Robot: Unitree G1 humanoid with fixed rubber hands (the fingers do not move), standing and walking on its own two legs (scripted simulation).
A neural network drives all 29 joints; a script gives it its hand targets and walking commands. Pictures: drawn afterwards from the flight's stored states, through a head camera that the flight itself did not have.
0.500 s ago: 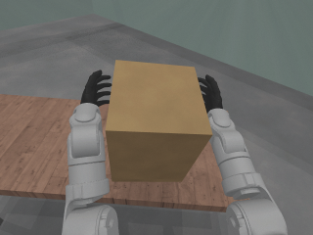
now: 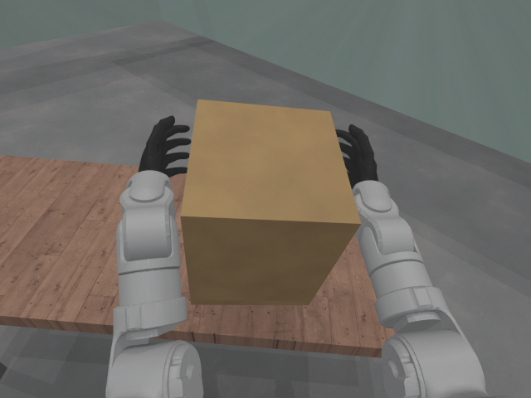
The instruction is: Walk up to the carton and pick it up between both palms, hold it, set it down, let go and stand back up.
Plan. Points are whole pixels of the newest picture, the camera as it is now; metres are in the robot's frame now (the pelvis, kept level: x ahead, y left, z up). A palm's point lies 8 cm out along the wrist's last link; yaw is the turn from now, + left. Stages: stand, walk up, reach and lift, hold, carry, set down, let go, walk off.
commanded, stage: hold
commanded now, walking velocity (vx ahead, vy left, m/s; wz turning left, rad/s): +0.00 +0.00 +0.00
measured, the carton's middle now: (258, 211) +0.36 +0.01 +0.12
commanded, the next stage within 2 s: none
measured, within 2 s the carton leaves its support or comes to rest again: neither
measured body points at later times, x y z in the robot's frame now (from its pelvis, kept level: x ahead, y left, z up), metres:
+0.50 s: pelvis +0.00 +0.00 +0.00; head -0.05 +0.03 +0.45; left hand +0.37 +0.15 +0.20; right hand +0.37 -0.14 +0.18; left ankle +0.02 +0.13 -0.75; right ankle +0.02 -0.10 -0.75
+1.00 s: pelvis +0.00 +0.00 +0.00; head -0.05 +0.02 +0.45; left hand +0.36 +0.15 +0.20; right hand +0.37 -0.15 +0.19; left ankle +0.02 +0.13 -0.75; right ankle +0.02 -0.10 -0.75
